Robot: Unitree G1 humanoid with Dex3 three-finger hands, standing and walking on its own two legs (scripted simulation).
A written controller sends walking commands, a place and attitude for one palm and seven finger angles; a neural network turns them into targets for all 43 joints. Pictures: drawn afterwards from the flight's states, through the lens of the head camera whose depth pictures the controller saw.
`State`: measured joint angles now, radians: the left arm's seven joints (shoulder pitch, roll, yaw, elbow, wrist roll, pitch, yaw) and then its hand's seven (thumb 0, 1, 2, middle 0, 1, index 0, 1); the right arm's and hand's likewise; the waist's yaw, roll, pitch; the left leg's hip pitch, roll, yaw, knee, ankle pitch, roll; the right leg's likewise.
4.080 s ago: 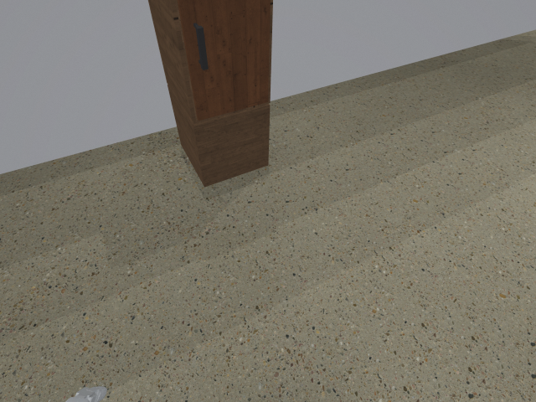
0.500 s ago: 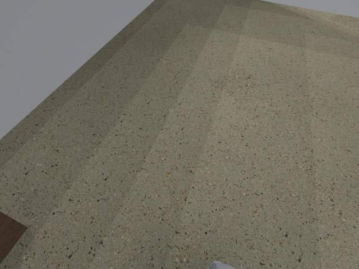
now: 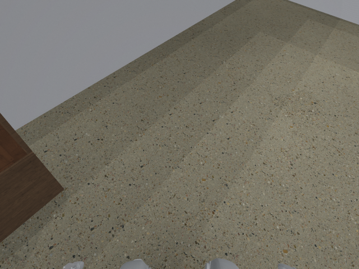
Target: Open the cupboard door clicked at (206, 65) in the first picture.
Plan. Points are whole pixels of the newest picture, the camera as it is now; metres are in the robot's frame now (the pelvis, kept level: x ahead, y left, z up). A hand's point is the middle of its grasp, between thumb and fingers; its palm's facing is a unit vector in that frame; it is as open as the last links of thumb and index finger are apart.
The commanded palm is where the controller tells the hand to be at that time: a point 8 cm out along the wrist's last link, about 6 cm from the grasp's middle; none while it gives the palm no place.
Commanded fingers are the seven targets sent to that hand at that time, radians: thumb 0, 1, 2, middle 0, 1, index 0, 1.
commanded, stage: turn to face it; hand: left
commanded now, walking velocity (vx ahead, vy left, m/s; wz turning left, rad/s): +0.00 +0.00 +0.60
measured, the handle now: out of the picture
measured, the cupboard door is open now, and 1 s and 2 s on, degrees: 0 0 0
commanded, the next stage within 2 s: take the last steps up to it in 1.36 s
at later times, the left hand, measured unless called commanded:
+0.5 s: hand out of the picture +0.03 +0.15 -0.12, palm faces +0.31 -0.91 -0.29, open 7.4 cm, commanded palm none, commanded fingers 0.00 0.90 0.90 -0.20 -0.30 -0.20 -0.30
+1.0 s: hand out of the picture -0.08 +0.21 -0.15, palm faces +0.60 -0.75 -0.26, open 7.4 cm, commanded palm none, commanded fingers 0.00 0.90 0.90 -0.20 -0.30 -0.20 -0.30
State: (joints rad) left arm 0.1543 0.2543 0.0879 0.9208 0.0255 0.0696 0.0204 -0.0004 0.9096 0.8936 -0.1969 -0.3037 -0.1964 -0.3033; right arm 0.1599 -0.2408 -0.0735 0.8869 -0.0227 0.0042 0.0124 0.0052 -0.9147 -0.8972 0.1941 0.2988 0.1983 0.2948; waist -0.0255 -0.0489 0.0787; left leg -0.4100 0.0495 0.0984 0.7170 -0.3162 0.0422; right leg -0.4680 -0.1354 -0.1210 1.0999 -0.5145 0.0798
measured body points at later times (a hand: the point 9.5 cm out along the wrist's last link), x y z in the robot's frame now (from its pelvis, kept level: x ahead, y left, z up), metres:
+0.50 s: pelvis +0.01 -0.06 +0.02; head +0.05 -0.08 +0.47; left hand +0.01 +0.20 -0.10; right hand +0.16 -0.29 -0.13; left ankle -0.04 +0.07 -0.63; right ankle +0.04 -0.16 -0.72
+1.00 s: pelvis -0.02 -0.02 +0.02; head +0.01 +0.03 +0.47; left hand -0.11 +0.25 -0.13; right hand +0.22 -0.17 -0.10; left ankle -0.08 +0.06 -0.72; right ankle +0.07 -0.16 -0.64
